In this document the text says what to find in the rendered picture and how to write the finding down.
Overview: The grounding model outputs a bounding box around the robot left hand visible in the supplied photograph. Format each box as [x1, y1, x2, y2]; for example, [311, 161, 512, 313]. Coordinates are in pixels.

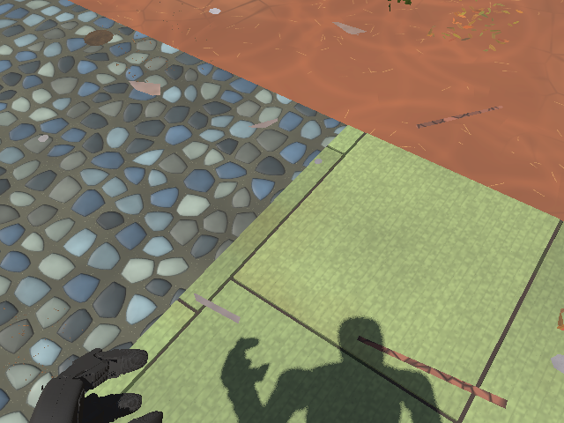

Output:
[29, 348, 163, 423]

